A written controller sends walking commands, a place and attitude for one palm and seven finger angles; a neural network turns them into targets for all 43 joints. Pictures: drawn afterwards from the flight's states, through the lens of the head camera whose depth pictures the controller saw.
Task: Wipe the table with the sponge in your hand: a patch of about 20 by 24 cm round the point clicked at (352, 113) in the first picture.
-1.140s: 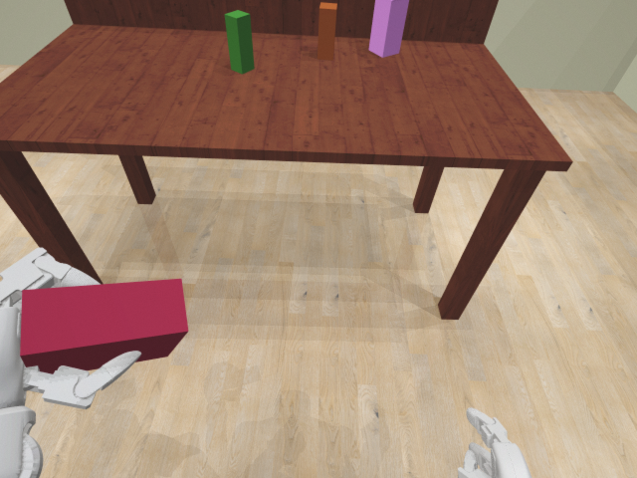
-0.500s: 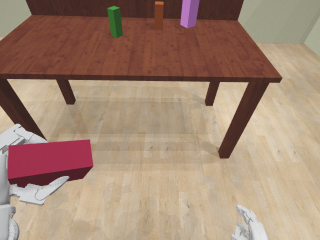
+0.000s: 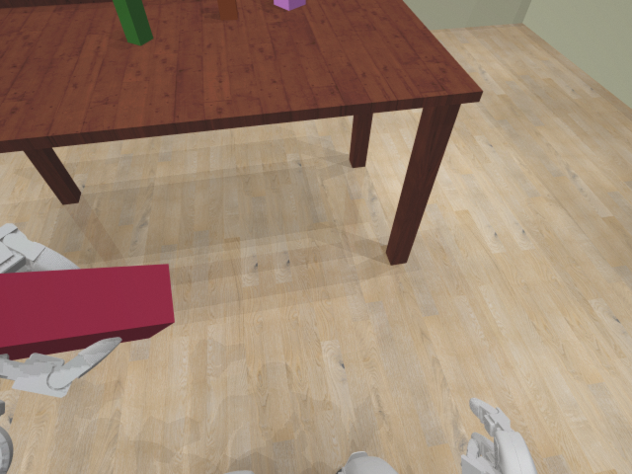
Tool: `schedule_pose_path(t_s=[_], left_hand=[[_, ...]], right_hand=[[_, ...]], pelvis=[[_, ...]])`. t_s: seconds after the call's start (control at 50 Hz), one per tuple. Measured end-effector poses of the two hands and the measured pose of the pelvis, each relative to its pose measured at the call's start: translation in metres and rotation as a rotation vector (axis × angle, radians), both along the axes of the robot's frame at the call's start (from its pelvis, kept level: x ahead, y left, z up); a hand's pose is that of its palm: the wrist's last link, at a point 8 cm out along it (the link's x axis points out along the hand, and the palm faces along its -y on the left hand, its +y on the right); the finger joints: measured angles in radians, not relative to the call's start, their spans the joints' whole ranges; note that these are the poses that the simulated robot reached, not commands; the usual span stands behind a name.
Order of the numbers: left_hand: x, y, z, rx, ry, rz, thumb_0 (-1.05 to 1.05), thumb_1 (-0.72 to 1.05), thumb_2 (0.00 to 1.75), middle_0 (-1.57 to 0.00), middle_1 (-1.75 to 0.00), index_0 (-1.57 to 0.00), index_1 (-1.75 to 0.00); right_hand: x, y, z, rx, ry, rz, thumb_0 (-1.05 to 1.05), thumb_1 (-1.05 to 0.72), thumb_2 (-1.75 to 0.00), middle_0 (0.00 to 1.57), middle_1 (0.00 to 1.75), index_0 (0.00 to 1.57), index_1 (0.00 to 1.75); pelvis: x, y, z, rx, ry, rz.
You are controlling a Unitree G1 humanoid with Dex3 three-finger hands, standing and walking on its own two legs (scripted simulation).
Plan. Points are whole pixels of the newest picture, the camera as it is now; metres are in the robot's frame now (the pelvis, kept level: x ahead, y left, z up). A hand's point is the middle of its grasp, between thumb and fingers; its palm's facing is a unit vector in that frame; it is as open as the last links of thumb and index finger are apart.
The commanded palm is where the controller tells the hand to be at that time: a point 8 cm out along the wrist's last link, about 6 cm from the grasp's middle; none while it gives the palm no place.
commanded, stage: turn to face it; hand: left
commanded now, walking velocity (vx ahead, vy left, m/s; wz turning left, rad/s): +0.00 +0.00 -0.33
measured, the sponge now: (111, 309) +0.23 +0.20 +0.16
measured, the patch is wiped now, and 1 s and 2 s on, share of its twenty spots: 0.00 0.00 0.00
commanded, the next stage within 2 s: take the last steps up to it in 0.10 s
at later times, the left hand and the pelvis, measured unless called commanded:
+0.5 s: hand (145, 303) +0.22 +0.16 +0.19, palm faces +0.25 -0.85 -0.47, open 9.4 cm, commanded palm +0.18 +0.21 +0.20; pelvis -0.02 -0.05 +0.02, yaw -8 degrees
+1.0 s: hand (230, 254) +0.29 +0.10 +0.18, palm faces +0.25 -0.85 -0.47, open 9.4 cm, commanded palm +0.24 +0.16 +0.20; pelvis +0.04 -0.09 +0.01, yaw -8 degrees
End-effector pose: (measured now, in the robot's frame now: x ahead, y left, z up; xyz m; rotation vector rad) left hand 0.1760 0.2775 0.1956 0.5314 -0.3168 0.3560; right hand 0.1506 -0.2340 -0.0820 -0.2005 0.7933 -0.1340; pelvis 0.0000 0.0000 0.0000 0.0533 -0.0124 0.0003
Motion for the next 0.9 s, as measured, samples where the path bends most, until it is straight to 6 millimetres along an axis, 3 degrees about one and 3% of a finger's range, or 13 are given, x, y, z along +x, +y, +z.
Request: schedule_pose_path(t_s=[0.12, 0.24, 0.32, 0.4, 0.5, 0.6, 0.7, 0.8, 0.9], left_hand=[[0.0, -0.012, -0.006, -0.015, 0.046, 0.008, -0.01, -0.43, 0.98, -0.83, -1.34, -0.83, -1.34], [0.015, -0.06, -0.011, -0.045, 0.004, -0.074, -0.01, -0.43, 0.98, -0.83, -1.34, -0.83, -1.34], [0.022, -0.083, -0.003, -0.045, 0.022, -0.154, -0.01, -0.43, 0.98, -0.83, -1.34, -0.83, -1.34], [0.021, -0.088, 0.01, 0.027, 0.052, -0.202, -0.01, -0.43, 0.98, -0.83, -1.34, -0.83, -1.34], [0.013, -0.075, 0.014, 0.033, 0.031, -0.175, -0.01, -0.43, 0.98, -0.83, -1.34, -0.83, -1.34], [0.008, -0.063, 0.002, -0.046, -0.015, -0.132, -0.01, -0.43, 0.98, -0.83, -1.34, -0.83, -1.34], [0.02, -0.063, -0.003, -0.052, 0.009, -0.093, -0.01, -0.43, 0.99, -0.83, -1.34, -0.83, -1.34], [0.038, -0.083, 0.006, -0.015, 0.013, -0.094, -0.01, -0.43, 0.99, -0.83, -1.34, -0.83, -1.34], [0.059, -0.115, 0.005, 0.028, 0.008, -0.121, -0.01, -0.43, 0.99, -0.83, -1.34, -0.83, -1.34]], right_hand=[[-0.02, -0.007, -0.002, 0.054, -0.052, -0.06, 0.02, -0.91, -0.9, 0.2, 0.3, 0.2, 0.3], [-0.038, -0.027, -0.017, 0.077, -0.055, -0.059, 0.02, -0.91, -0.9, 0.2, 0.3, 0.2, 0.3], [-0.056, -0.048, -0.008, 0.053, -0.014, -0.11, 0.02, -0.91, -0.9, 0.2, 0.3, 0.2, 0.3], [-0.075, -0.066, 0.007, 0.023, 0.004, -0.183, 0.02, -0.91, -0.9, 0.2, 0.3, 0.2, 0.3], [-0.089, -0.081, 0.019, -0.043, 0.031, -0.207, 0.02, -0.91, -0.9, 0.2, 0.3, 0.2, 0.3], [-0.083, -0.082, 0.021, -0.095, 0.005, -0.197, 0.02, -0.91, -0.9, 0.2, 0.3, 0.2, 0.3], [-0.066, -0.066, 0.016, -0.031, -0.04, -0.187, 0.02, -0.91, -0.9, 0.2, 0.3, 0.2, 0.3], [-0.045, -0.053, 0.001, 0.06, -0.046, -0.15, 0.02, -0.91, -0.9, 0.2, 0.3, 0.2, 0.3], [-0.024, -0.065, -0.024, 0.11, -0.002, -0.119, 0.02, -0.9, -0.9, 0.2, 0.3, 0.2, 0.3]], pelvis=[[-0.003, -0.009, 0.001, -0.03, -0.007, -0.075], [-0.016, -0.033, -0.007, -0.045, -0.013, -0.093], [-0.023, -0.04, 0.004, -0.022, 0.002, -0.127], [-0.023, -0.045, 0.015, -0.016, 0.027, -0.139], [-0.021, -0.046, 0.02, -0.017, 0.038, -0.136], [-0.014, -0.039, 0.013, -0.025, 0.011, -0.139], [-0.004, -0.043, 0.015, -0.033, -0.004, -0.134], [0.009, -0.059, 0.013, -0.035, -0.005, -0.147], [0.021, -0.081, 0.002, -0.045, -0.012, -0.129]])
